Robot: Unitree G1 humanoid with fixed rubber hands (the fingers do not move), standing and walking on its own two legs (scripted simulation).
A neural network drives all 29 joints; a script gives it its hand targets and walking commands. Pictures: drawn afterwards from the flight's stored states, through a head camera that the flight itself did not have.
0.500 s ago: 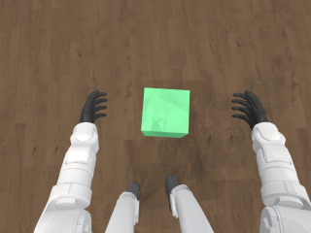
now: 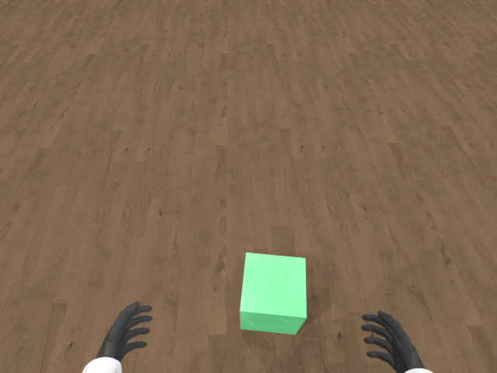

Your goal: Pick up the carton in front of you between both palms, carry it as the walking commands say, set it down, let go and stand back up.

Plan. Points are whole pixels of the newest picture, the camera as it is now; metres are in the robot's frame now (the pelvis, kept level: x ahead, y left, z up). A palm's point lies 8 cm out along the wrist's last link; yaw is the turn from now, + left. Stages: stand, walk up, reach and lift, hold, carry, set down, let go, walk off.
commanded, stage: let go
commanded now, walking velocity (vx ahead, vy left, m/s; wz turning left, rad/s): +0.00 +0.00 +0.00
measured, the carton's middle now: (271, 295) +0.46 -0.08 -0.65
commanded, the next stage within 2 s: stand in 0.48 s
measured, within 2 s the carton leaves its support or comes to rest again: neither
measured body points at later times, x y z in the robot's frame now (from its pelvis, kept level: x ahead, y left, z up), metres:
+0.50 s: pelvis +0.01 +0.00 +0.00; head +0.02 +0.00 +0.45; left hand +0.18 +0.23 -0.08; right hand +0.18 -0.24 -0.07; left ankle -0.03 +0.11 -0.74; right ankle +0.01 -0.12 -0.74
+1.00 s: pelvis +0.06 -0.01 -0.01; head +0.06 -0.01 +0.44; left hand +0.16 +0.24 -0.14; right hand +0.14 -0.28 -0.12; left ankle -0.03 +0.11 -0.74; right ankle +0.01 -0.12 -0.74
